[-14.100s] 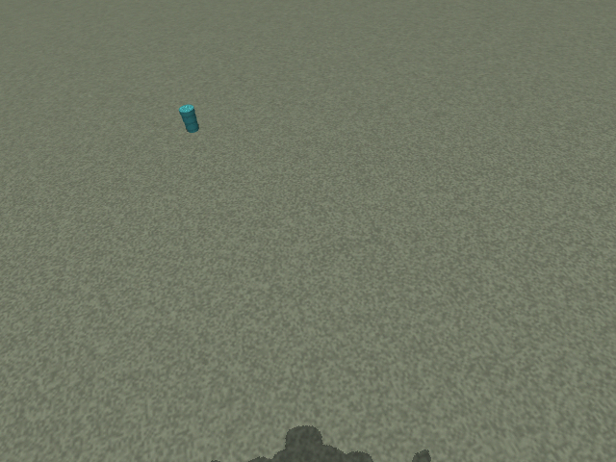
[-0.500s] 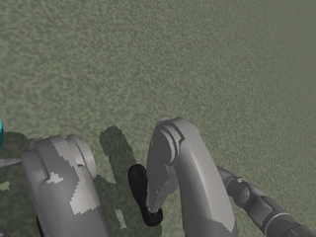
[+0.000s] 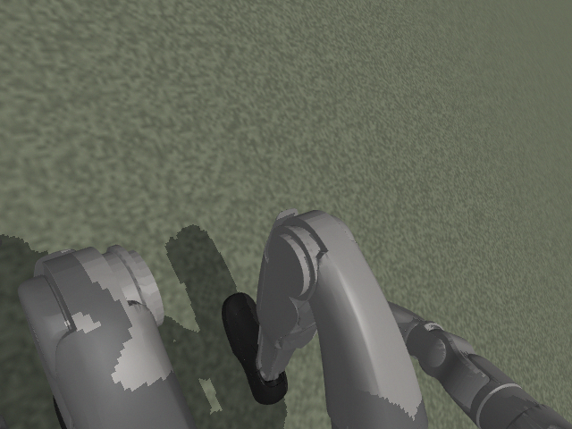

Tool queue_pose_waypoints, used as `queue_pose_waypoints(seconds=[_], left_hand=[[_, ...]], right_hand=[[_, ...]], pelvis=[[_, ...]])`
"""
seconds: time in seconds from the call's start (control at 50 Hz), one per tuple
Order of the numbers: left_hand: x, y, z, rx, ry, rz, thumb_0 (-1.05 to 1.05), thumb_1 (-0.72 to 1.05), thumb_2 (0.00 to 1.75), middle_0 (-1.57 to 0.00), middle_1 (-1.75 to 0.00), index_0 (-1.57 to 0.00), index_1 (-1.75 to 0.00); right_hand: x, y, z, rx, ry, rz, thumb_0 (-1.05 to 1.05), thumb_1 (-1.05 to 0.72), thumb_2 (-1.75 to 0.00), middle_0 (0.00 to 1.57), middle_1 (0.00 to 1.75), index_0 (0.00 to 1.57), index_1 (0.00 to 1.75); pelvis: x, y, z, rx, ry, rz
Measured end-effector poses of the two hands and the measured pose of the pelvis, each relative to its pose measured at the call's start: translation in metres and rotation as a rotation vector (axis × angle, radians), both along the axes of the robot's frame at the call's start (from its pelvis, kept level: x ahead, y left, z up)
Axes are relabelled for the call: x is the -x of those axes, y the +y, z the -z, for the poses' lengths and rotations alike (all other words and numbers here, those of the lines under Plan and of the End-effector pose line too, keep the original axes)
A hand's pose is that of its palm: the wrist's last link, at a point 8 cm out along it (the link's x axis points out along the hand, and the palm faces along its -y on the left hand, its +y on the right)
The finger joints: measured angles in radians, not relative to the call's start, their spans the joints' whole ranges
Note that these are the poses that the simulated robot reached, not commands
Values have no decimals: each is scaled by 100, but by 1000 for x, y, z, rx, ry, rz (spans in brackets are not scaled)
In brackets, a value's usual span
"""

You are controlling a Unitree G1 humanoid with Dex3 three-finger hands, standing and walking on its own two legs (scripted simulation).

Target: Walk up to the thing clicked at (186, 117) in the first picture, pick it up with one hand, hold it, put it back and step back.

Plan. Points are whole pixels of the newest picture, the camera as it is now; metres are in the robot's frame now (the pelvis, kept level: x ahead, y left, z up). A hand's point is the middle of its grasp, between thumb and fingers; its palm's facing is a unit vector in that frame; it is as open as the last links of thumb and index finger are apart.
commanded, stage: settle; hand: left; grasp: from the side
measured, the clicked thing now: out of the picture +0.38 +0.31 -0.20
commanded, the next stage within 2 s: none
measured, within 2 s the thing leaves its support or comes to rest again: leaves its support in 0.36 s
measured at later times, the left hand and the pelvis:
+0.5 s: hand out of the picture +0.37 +0.31 -0.15, palm faces +0.45 -0.90 +0.02, open 11.3 cm; pelvis +0.00 +0.00 +0.01, yaw +1 degrees
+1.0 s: hand out of the picture +0.35 +0.32 -0.03, palm faces +0.43 -0.90 -0.03, open 11.4 cm; pelvis +0.01 -0.01 +0.04, yaw +6 degrees
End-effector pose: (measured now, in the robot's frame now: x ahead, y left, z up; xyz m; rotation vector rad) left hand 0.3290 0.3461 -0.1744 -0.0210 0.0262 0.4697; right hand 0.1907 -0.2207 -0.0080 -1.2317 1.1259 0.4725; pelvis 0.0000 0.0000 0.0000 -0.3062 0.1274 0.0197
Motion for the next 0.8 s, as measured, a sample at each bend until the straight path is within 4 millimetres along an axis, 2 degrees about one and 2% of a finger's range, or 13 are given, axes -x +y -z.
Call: queue_pose_waypoints(seconds=[0.24, 0.42, 0.52, 0.66, 0.8], left_hand=[[-5, 0, 0, 1, -1, 2, 4, -32, 85, -67, -91, -56, -90], [-2, 1, -7, 2, -18, 12, 4, -39, 94, -67, -96, -57, -95], [2, 8, -26, -15, -42, 7, 4, -41, 97, -68, -97, -57, -96], [9, 19, -62, -45, -59, 9, 4, -43, 99, -69, -97, -58, -96], [19, 21, -99, -50, -60, 13, 4, -44, 99, -70, -96, -59, -95]], right_hand=[[3, -3, 0, 7, 12, 23, 0, -88, -90, 21, 30, 21, 30], [-1, -3, 0, -5, 1, 49, 0, -90, -90, 21, 30, 21, 30], [-6, -2, -1, -31, -20, 74, 0, -90, -90, 21, 30, 21, 30], [-20, -1, -1, -107, -68, 117, 0, -90, -90, 21, 30, 21, 30], [-35, 0, 4, -198, -114, 183, 0, -90, -90, 21, 30, 21, 30]], pelvis=[[-1, 0, -1, 3, 6, 0], [-2, -1, -3, 0, 20, -6], [-3, -2, -7, -8, 42, -15], [-4, -4, -14, -25, 92, -28], [-7, -8, -22, -51, 152, -48]])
